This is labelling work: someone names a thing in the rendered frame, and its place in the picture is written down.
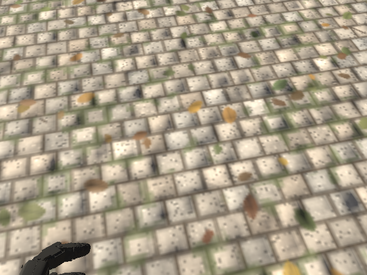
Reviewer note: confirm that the left robot hand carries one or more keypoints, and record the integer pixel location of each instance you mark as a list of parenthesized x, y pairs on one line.
[(53, 256)]

